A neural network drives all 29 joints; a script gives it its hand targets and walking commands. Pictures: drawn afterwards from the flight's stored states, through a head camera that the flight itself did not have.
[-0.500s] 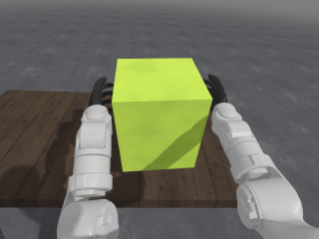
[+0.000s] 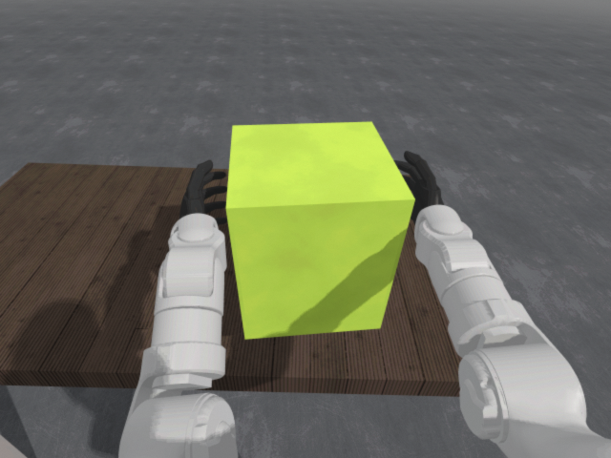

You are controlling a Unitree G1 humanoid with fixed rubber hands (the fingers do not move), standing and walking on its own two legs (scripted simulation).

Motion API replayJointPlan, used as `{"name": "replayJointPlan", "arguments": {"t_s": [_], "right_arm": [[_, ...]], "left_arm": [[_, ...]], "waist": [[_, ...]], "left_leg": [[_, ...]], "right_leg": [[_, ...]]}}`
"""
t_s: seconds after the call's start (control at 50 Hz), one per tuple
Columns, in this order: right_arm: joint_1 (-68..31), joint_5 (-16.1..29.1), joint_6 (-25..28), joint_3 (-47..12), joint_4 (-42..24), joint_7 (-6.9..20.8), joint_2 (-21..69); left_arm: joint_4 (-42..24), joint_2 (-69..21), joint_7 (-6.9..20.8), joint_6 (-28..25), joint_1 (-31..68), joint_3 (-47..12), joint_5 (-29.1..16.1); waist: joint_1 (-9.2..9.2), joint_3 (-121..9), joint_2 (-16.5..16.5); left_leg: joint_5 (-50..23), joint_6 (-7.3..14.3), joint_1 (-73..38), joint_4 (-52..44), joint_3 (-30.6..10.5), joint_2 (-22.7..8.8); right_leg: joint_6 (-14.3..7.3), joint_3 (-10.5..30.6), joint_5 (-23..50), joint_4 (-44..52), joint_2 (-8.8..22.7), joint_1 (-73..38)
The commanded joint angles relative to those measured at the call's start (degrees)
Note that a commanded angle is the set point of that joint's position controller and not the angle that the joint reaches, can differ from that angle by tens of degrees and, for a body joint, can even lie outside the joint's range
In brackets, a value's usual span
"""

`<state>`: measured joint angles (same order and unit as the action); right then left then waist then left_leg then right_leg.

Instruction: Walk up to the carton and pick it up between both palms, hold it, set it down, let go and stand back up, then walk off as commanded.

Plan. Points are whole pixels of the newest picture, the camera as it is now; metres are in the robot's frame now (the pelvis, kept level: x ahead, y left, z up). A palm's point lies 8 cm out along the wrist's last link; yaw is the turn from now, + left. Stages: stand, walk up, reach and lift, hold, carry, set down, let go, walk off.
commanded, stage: set down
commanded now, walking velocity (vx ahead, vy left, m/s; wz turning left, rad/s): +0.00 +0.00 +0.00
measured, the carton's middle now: (308, 230) +0.44 +0.01 +0.12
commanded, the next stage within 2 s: none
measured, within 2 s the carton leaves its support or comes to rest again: rests again in 1.22 s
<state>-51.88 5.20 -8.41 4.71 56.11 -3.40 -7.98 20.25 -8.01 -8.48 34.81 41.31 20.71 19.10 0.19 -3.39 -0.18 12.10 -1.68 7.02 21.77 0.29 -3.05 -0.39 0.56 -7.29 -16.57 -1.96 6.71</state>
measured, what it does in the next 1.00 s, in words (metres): stands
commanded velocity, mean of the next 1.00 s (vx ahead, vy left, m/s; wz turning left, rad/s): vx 0.00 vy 0.00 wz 0.00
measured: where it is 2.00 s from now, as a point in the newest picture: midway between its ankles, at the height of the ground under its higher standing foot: outside the picture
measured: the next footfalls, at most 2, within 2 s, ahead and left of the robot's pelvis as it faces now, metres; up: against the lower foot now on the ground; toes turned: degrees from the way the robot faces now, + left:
none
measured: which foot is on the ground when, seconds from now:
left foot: down 0.00-1.00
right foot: down 0.00-1.00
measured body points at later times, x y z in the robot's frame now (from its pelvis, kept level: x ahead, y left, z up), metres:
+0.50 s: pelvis +0.01 +0.00 +0.00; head -0.01 +0.00 +0.45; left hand +0.39 +0.16 +0.15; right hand +0.44 -0.14 +0.15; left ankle +0.00 +0.13 -0.75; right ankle +0.02 -0.12 -0.75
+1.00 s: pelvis +0.02 -0.01 +0.00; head +0.01 -0.01 +0.45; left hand +0.40 +0.16 +0.13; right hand +0.46 -0.14 +0.12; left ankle +0.00 +0.13 -0.75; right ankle +0.02 -0.12 -0.75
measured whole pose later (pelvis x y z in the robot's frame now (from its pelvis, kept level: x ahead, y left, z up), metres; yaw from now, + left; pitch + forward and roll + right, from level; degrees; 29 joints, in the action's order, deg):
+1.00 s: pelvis +0.02 -0.01 +0.00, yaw +0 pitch +0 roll -1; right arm -49.7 -2.3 -0.1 10.2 62.9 2.1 -8.6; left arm 24.2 -11.7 -11.3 23.8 36.4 20.7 19.1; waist -3.8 -1.9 -1.6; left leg 13.0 -1.9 8.2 21.2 0.3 -3.7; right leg -1.2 0.5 -8.6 -16.5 -2.6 8.1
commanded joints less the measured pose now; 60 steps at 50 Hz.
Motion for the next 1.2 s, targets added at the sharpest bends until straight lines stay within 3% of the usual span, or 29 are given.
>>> {"name": "replayJointPlan", "arguments": {"t_s": [0.0, 0.02, 0.06, 0.08, 0.14, 0.16, 0.18, 0.2, 0.28, 0.32, 0.34, 0.36, 0.38, 0.44, 0.46, 0.48, 0.5, 0.56, 0.6, 0.64, 0.66, 0.76, 0.78, 0.82, 0.84, 0.94, 1.02, 1.08, 1.18], "right_arm": [[-41.39, 1.09, 6.68, -4.29, -10.27, 11.32, 25.88], [-40.97, 1.35, 6.28, -5.43, -10.48, 11.24, 26.98], [-42.37, -1.10, 6.68, -2.57, -11.34, 11.15, 25.21], [-41.78, 0.02, 6.31, -3.05, -10.50, 11.45, 25.02], [-41.51, -1.77, 6.84, -1.57, -10.14, 12.26, 23.95], [-41.98, -0.91, 7.80, -2.99, -11.86, 12.37, 26.26], [-43.00, -0.81, 7.95, -2.76, -11.85, 12.19, 25.27], [-41.72, -0.72, 8.46, -2.91, -12.15, 12.16, 25.16], [-40.40, 0.18, 9.22, -4.98, -11.15, 11.97, 25.27], [-39.22, -1.26, 8.66, -3.51, -7.90, 12.29, 24.67], [-37.14, -3.20, 8.36, -0.87, -3.93, 12.45, 21.65], [-37.44, -2.58, 8.63, -1.73, -5.58, 12.77, 22.99], [-37.15, -2.67, 9.09, -0.87, -5.56, 12.94, 22.20], [-39.83, -1.35, 10.80, -3.07, -9.01, 13.09, 23.97], [-38.38, -2.95, 10.47, -1.88, -6.66, 12.42, 22.92], [-38.55, -2.92, 10.57, -1.48, -7.80, 12.84, 22.61], [-37.55, -3.86, 10.25, -0.69, -5.97, 13.09, 22.63], [-38.90, -4.39, 11.03, -1.25, -7.60, 13.16, 24.34], [-37.10, -5.33, 11.24, 1.13, -4.32, 13.71, 21.67], [-36.61, -6.21, 10.76, 1.11, -4.03, 13.65, 22.33], [-37.53, -5.16, 11.54, 0.48, -4.94, 14.24, 20.92], [-35.55, -6.85, 12.70, 2.00, -3.82, 14.57, 21.43], [-36.34, -6.89, 13.01, 1.51, -4.13, 14.81, 21.73], [-36.12, -8.11, 13.51, 4.05, -2.11, 14.77, 20.33], [-36.27, -6.72, 13.91, 2.05, -3.50, 14.69, 21.86], [-34.59, -7.22, 14.29, 1.55, -2.63, 14.52, 21.72], [-33.80, -8.47, 14.65, 1.99, -1.91, 14.36, 21.32], [-33.07, -7.55, 15.66, 1.29, -3.16, 14.29, 21.07], [-32.19, -9.27, 15.97, 2.04, -2.34, 13.82, 21.81]], "left_arm": [[-4.37, -28.23, 5.42, -7.59, 41.49, -24.52, -5.82], [-3.47, -26.69, 5.61, -7.05, 38.56, -21.71, -4.53], [-0.94, -25.99, 6.13, -7.13, 41.00, -21.90, -5.28], [-0.13, -25.76, 6.23, -6.89, 38.52, -20.18, -4.78], [-2.00, -25.50, 5.97, -7.35, 40.39, -20.51, -4.78], [-4.99, -28.02, 5.40, -8.44, 41.67, -23.09, -5.95], [-2.43, -26.86, 5.34, -8.66, 41.14, -22.16, -6.04], [-4.82, -29.34, 4.87, -9.15, 40.16, -24.54, -6.64], [-5.11, -28.47, 4.22, -9.97, 37.07, -24.00, -5.54], [-2.97, -27.36, 3.89, -10.23, 37.89, -21.89, -4.52], [0.10, -26.13, 4.30, -9.71, 35.97, -20.98, -3.96], [-1.07, -26.58, 4.15, -10.08, 35.83, -20.58, -3.77], [-2.09, -27.36, 3.99, -10.28, 36.30, -21.20, -3.91], [-4.71, -28.01, 2.89, -12.08, 37.75, -23.05, -4.61], [-1.91, -27.11, 3.00, -12.07, 36.67, -22.19, -3.91], [-3.21, -27.24, 2.79, -11.83, 37.61, -22.49, -4.59], [-1.82, -25.70, 3.22, -11.92, 36.31, -20.24, -3.65], [-1.77, -26.25, 3.25, -12.82, 37.15, -19.72, -3.52], [-1.02, -27.18, 2.79, -13.17, 36.36, -21.31, -3.51], [1.68, -25.43, 2.96, -12.75, 33.63, -17.19, -1.71], [-0.72, -27.03, 2.78, -13.02, 34.09, -19.73, -3.53], [-0.55, -27.71, 1.77, -15.03, 34.13, -19.46, -3.36], [-0.93, -28.13, 1.24, -15.01, 34.59, -19.40, -3.10], [0.76, -27.20, 1.41, -15.53, 34.10, -19.03, -2.58], [-1.50, -27.64, 1.26, -16.27, 34.68, -19.63, -3.01], [-0.87, -27.86, 1.03, -17.19, 32.16, -18.77, -2.15], [0.81, -25.61, 1.19, -17.76, 30.23, -16.45, -1.11], [-0.81, -27.46, 1.24, -18.26, 30.19, -19.40, -2.55], [0.58, -26.96, 1.93, -19.50, 28.85, -17.82, -2.00]], "waist": [[-1.99, -22.89, -2.50], [-3.83, -21.46, -0.62], [-1.82, -20.13, 0.20], [-3.41, -18.94, 0.89], [-3.61, -20.83, 0.17], [-3.27, -25.13, -0.35], [-3.61, -24.09, 0.57], [-2.44, -27.22, -0.72], [-4.34, -26.10, -1.61], [-4.41, -22.04, 0.41], [-2.96, -18.10, 0.12], [-4.46, -20.21, -0.25], [-3.40, -20.53, -1.02], [-5.76, -26.35, -2.34], [-4.07, -23.08, -0.12], [-4.04, -23.25, -0.90], [-4.42, -21.20, 1.21], [-5.87, -24.86, 0.96], [-3.80, -23.49, -1.14], [-5.88, -19.34, 1.00], [-5.73, -22.65, -1.02], [-5.11, -24.57, 0.37], [-6.16, -25.99, -0.20], [-4.61, -24.92, -0.79], [-5.94, -25.61, -0.51], [-6.29, -26.54, -0.86], [-7.37, -25.75, 1.15], [-5.79, -28.23, 0.51], [-6.34, -28.20, 1.31]], "left_leg": [[-20.42, -2.66, -13.51, -2.87, 0.22, 0.99], [-20.35, -1.79, -12.75, -3.21, 0.88, 1.15], [-16.73, -1.36, -10.61, -3.92, 1.09, 1.07], [-16.74, -1.10, -9.97, -4.26, 1.30, 1.22], [-14.22, -1.14, -9.84, -4.88, 1.34, 1.08], [-19.49, -1.83, -12.64, -3.18, 0.84, 0.93], [-20.94, -1.50, -11.60, -2.79, 0.98, 0.97], [-26.29, -2.54, -15.54, -1.26, 0.32, 0.60], [-30.77, -3.01, -16.51, -0.57, 0.63, 0.47], [-25.75, -2.38, -14.32, -2.11, 0.70, 0.46], [-22.95, -2.33, -13.14, -3.19, 1.03, 0.31], [-24.34, -2.42, -13.52, -2.52, 1.26, 0.12], [-25.85, -3.03, -14.08, -2.11, 0.80, -0.16], [-29.87, -3.52, -15.46, -0.79, 1.17, 0.31], [-28.26, -2.59, -13.93, -1.04, 0.70, 0.11], [-27.58, -2.92, -14.40, -1.00, 0.92, 0.14], [-26.16, -2.33, -13.51, -2.06, 1.60, 0.20], [-26.12, -1.93, -12.67, -1.83, 1.79, 0.28], [-27.05, -2.95, -13.34, -1.57, 1.55, -0.26], [-23.34, -1.83, -10.00, -3.14, 2.49, 0.28], [-26.68, -2.59, -11.98, -2.34, 1.93, 0.11], [-27.93, -2.78, -11.40, -2.05, 2.03, 0.14], [-30.59, -2.87, -11.77, -1.14, 1.73, -0.36], [-28.09, -2.83, -11.54, -1.49, 1.76, -0.06], [-31.18, -2.73, -11.78, -0.86, 2.05, -0.07], [-36.79, -3.30, -12.90, 0.68, 2.18, -0.47], [-32.86, -2.11, -10.09, -0.34, 2.94, -0.12], [-37.01, -2.96, -12.02, 0.48, 2.18, -0.28], [-35.61, -2.30, -9.55, 0.25, 2.73, 0.18]], "right_leg": [[-0.90, -7.51, 3.99, 1.29, -3.03, 0.84], [-0.61, -6.84, 5.10, 1.33, -2.71, -1.17], [-0.32, -7.01, 3.82, 1.31, -2.60, -0.04], [-0.17, -6.81, 3.00, 1.31, -2.67, -0.40], [-0.50, -6.84, 0.57, 1.14, -2.35, 0.28], [-0.73, -7.01, 4.29, 0.64, -2.64, 0.40], [-0.35, -6.73, 6.03, 1.07, -2.52, -0.23], [-0.76, -7.51, 7.14, 0.90, -3.00, 2.19], [-0.94, -7.35, 8.46, 1.42, -2.83, 2.32], [-1.06, -6.82, 5.01, 2.08, -2.98, 3.01], [-1.12, -7.36, 3.30, 2.19, -2.69, 3.67], [-1.31, -7.09, 4.80, 1.89, -2.69, 2.95], [-1.67, -7.40, 4.48, 1.98, -2.86, 3.54], [-1.92, -7.24, 5.85, 1.92, -2.90, 3.93], [-1.86, -7.02, 5.99, 2.66, -2.81, 4.53], [-1.63, -7.00, 5.31, 2.32, -2.75, 5.22], [-1.18, -7.15, 5.41, 2.26, -2.52, 3.95], [-1.09, -6.81, 6.26, 1.55, -2.09, 3.54], [-1.72, -7.42, 4.01, 1.95, -2.32, 6.41], [-1.68, -6.67, 3.86, 2.09, -2.38, 3.26], [-1.84, -7.26, 4.39, 1.47, -2.35, 5.21], [-2.17, -6.91, 5.07, 2.68, -2.49, 5.00], [-2.68, -6.98, 5.30, 2.74, -2.66, 6.48], [-2.65, -7.22, 4.11, 2.81, -2.34, 7.00], [-2.20, -7.02, 7.08, 2.09, -2.33, 6.17], [-3.35, -7.04, 8.81, 3.59, -3.05, 6.42], [-3.10, -6.66, 8.77, 3.47, -2.51, 4.83], [-3.10, -7.03, 10.88, 3.13, -2.97, 5.20], [-2.47, -6.59, 12.28, 2.29, -2.23, 3.63]]}}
